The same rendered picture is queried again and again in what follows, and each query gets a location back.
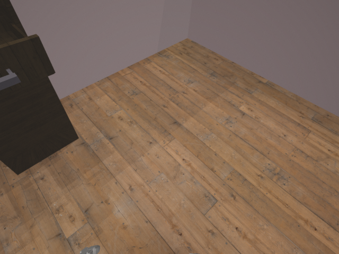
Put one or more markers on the cabinet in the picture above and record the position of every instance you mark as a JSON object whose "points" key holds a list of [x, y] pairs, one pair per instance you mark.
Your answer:
{"points": [[33, 121]]}

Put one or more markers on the handle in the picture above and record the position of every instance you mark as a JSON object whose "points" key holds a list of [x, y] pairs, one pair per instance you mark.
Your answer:
{"points": [[9, 80]]}

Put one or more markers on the drawer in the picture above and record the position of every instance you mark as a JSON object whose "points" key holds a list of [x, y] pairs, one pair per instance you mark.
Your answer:
{"points": [[23, 55]]}

